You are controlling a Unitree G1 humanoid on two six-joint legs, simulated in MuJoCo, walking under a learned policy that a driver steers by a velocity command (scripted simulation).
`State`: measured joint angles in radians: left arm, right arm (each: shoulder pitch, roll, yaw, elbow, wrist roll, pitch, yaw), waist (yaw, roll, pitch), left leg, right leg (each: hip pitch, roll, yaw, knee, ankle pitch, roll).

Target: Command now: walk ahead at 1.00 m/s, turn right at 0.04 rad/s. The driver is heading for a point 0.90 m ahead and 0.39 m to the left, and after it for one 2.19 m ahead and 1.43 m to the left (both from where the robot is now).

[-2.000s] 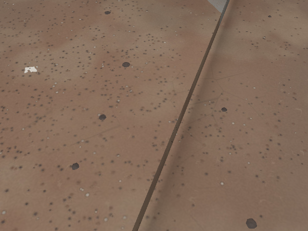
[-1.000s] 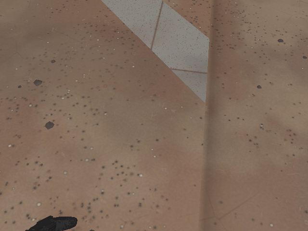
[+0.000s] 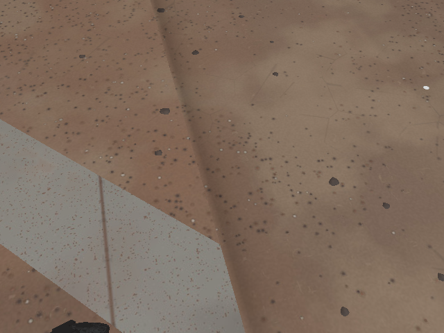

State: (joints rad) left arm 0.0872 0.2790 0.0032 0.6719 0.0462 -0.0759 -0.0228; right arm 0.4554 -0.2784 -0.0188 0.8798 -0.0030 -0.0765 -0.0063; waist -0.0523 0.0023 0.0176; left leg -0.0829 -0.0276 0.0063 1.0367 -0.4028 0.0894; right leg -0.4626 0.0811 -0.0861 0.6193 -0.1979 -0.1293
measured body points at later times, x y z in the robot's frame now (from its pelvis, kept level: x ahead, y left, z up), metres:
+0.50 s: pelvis +0.46 +0.08 -0.01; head +0.49 +0.07 +0.44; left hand +0.45 +0.34 -0.13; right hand +0.65 -0.16 -0.14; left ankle +0.53 +0.11 -0.72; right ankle +0.28 -0.09 -0.59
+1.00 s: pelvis +0.90 +0.22 +0.02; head +0.91 +0.23 +0.47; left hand +0.73 +0.48 -0.08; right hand +1.24 +0.15 -0.05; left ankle +0.81 +0.28 -0.61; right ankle +0.96 +0.11 -0.72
